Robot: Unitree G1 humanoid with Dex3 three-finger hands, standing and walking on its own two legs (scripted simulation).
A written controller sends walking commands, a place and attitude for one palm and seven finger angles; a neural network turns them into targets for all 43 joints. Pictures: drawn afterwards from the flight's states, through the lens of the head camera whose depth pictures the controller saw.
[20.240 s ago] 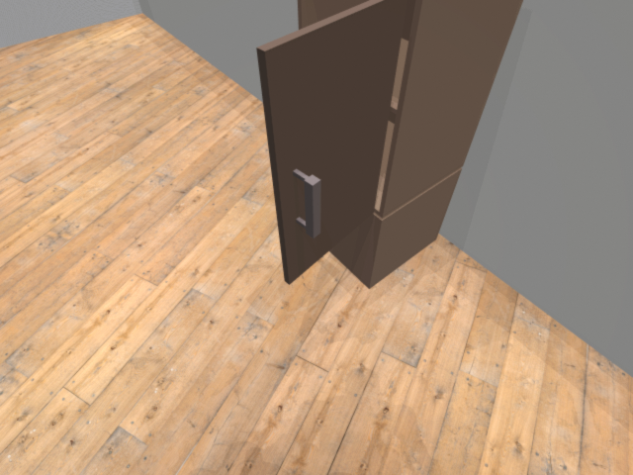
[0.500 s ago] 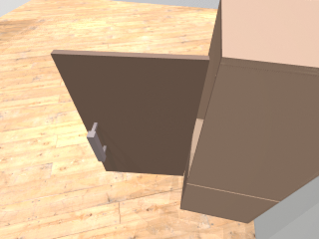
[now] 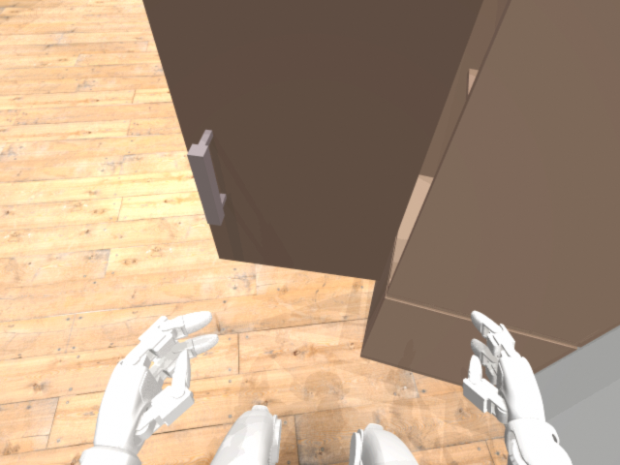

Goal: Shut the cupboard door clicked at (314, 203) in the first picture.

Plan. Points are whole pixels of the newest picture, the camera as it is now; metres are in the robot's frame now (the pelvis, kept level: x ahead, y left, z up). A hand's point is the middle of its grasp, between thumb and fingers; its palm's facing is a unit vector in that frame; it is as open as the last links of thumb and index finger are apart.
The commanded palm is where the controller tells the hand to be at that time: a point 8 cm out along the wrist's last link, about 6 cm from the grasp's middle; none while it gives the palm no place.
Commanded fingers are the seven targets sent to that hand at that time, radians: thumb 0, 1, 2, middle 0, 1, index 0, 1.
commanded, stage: raise the hand and make a fist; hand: left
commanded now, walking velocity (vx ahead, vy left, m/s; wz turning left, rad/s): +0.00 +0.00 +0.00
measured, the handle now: (211, 179) +0.50 +0.20 +0.05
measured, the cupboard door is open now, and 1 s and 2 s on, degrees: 98 98 98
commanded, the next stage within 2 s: bring the fist close to the handle in 1.42 s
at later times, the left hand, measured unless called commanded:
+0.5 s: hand (168, 357) +0.23 +0.19 +0.05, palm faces -0.05 -1.00 -0.02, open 3.6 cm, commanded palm +0.20 +0.24 +0.05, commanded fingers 0.00 0.90 0.90 -1.12 -1.30 -1.12 -1.30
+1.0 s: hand (152, 338) +0.24 +0.21 +0.05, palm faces -0.05 -1.00 -0.04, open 3.1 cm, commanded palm +0.22 +0.26 +0.05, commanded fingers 0.00 0.90 0.90 -1.30 -1.50 -1.30 -1.50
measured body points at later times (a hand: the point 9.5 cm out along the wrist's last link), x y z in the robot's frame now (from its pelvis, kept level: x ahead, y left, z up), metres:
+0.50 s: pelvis +0.01 +0.03 +0.00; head +0.08 +0.04 +0.45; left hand +0.22 +0.24 +0.05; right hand +0.17 -0.22 -0.08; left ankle +0.06 +0.11 -0.62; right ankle +0.04 -0.08 -0.62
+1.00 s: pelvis +0.02 +0.03 +0.00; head +0.10 +0.04 +0.45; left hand +0.24 +0.26 +0.05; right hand +0.21 -0.20 -0.07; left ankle +0.06 +0.11 -0.62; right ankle +0.04 -0.08 -0.62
